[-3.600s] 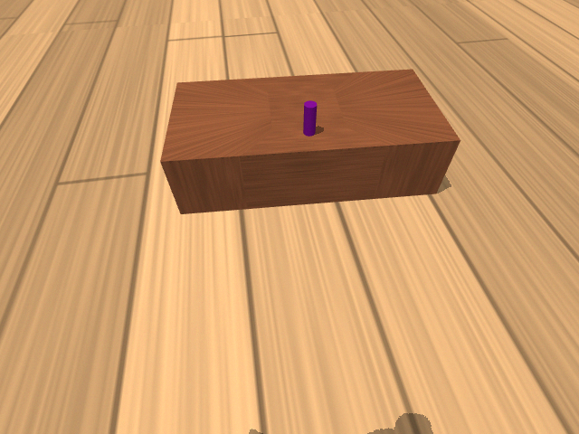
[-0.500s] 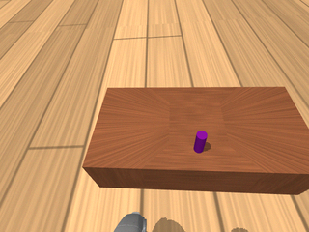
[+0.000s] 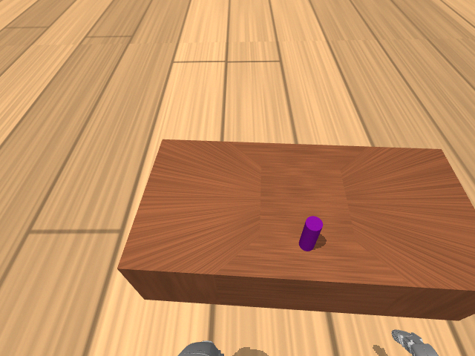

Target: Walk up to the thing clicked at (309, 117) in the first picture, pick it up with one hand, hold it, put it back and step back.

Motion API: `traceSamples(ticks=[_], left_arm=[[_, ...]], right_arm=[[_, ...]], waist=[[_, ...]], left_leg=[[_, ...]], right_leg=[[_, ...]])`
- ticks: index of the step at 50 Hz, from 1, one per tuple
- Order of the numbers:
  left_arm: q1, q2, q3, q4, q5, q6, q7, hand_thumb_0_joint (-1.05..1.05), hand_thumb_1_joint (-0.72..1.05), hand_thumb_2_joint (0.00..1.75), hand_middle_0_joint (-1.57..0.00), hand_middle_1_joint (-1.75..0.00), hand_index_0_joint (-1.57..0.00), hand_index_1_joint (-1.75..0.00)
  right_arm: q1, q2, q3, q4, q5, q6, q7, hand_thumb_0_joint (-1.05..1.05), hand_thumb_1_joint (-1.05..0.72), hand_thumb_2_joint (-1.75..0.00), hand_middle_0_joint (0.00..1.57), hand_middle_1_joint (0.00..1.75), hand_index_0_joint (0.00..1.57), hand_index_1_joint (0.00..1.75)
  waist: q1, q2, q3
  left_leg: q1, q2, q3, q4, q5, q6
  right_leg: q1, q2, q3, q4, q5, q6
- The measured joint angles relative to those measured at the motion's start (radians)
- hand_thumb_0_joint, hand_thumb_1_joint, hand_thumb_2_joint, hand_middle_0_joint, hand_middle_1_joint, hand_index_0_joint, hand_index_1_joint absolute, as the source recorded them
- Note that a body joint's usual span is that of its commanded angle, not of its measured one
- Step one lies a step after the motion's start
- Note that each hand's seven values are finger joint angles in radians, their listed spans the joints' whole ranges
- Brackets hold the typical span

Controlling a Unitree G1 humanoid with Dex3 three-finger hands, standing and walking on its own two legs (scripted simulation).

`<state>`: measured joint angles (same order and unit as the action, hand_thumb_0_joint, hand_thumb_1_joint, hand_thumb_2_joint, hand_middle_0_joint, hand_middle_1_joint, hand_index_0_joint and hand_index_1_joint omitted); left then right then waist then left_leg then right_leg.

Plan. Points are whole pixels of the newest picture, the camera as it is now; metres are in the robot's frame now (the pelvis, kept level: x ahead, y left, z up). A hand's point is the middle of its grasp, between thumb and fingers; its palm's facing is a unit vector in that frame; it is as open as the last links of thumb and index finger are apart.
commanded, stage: walk up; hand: right
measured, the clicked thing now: (310, 234) +0.52 -0.18 -0.36
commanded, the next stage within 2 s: stand in 1.04 s
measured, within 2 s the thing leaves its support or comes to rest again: neither
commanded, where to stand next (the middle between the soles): +0.08 +0.01 m, yaw +1 degrees
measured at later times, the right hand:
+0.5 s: hand out of the picture +0.09 -0.26 -0.13, palm faces -0.01 +0.94 -0.35, open 7.4 cm
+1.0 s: hand out of the picture +0.12 -0.24 -0.13, palm faces -0.03 +0.95 -0.32, open 7.4 cm
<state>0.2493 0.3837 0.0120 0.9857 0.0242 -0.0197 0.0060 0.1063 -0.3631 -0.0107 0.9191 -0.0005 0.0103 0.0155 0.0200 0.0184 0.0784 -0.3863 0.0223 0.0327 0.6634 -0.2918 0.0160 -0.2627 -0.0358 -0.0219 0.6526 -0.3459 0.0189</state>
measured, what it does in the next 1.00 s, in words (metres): stands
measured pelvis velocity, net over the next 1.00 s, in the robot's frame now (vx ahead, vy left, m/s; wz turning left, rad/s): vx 0.02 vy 0.00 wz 0.02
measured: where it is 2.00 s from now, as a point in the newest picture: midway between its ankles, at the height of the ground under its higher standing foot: outside the picture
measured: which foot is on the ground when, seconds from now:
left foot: down 0.00-1.00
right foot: down 0.00-1.00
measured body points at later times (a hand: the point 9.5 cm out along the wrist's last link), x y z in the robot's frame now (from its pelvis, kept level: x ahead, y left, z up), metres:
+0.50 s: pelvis +0.02 +0.00 +0.02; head +0.03 +0.01 +0.47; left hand +0.12 +0.30 -0.11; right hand +0.10 -0.31 -0.11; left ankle +0.08 +0.11 -0.72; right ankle +0.00 -0.14 -0.72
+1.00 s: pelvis +0.02 +0.00 +0.02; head +0.04 +0.01 +0.47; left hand +0.09 +0.31 -0.11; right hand +0.12 -0.29 -0.11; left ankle +0.08 +0.11 -0.72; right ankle +0.00 -0.14 -0.72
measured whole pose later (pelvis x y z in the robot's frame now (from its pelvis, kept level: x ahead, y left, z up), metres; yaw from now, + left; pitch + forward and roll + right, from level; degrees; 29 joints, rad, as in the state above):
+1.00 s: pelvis +0.02 +0.00 +0.02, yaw +1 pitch -2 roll -1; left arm 0.11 0.36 0.01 1.14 0.02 -0.02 0.00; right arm 0.06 -0.34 -0.01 1.14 -0.01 0.00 0.02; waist 0.00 0.01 0.06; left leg -0.22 0.01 0.02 0.36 -0.11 0.01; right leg -0.08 -0.04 -0.04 0.34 -0.22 0.03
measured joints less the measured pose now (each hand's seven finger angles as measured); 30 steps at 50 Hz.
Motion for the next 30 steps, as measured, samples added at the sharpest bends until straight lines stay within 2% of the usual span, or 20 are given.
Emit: traceSamples(ticks=[3, 7, 16, 30], left_arm=[[-0.011, -0.002, -0.005, 0.027, -0.004, 0.000, 0.000, 0.01, 0.90, 0.90, -0.20, -0.30, -0.20, -0.30], [-0.040, 0.000, -0.006, 0.042, -0.009, -0.008, -0.004, 0.01, 0.90, 0.90, -0.20, -0.30, -0.20, -0.30], [-0.126, -0.003, -0.013, 0.066, -0.018, -0.010, -0.006, 0.01, 0.90, 0.90, -0.20, -0.30, -0.20, -0.30], [-0.181, -0.020, -0.017, 0.114, -0.014, -0.001, -0.011, 0.01, 0.90, 0.90, -0.20, -0.30, -0.20, -0.30]], right_arm=[[0.001, -0.009, -0.001, 0.033, 0.003, -0.006, 0.008, 0.00, -0.91, -0.90, 0.20, 0.30, 0.20, 0.30], [0.002, -0.007, 0.003, 0.087, 0.002, -0.002, 0.012, 0.00, -0.91, -0.90, 0.20, 0.30, 0.20, 0.30], [0.006, 0.001, 0.010, 0.165, -0.001, -0.009, 0.014, 0.00, -0.91, -0.90, 0.20, 0.30, 0.20, 0.30], [-0.028, 0.002, 0.004, 0.207, -0.005, -0.011, 0.008, 0.00, -0.91, -0.90, 0.20, 0.30, 0.20, 0.30]], waist=[[-0.007, 0.021, -0.002], [-0.006, 0.022, -0.001], [-0.025, -0.004, 0.000], [-0.039, -0.022, -0.016]], left_leg=[[0.027, 0.000, -0.004, -0.052, 0.102, -0.002], [0.056, -0.002, -0.001, -0.091, 0.101, -0.006], [0.108, -0.006, -0.002, -0.193, 0.143, -0.006], [0.142, -0.005, -0.008, -0.269, 0.177, -0.008]], right_leg=[[0.019, 0.000, -0.006, -0.019, 0.004, 0.005], [0.048, -0.001, -0.004, -0.063, 0.022, 0.007], [0.101, -0.001, -0.008, -0.170, 0.069, 0.007], [0.147, 0.003, -0.016, -0.268, 0.115, 0.009]])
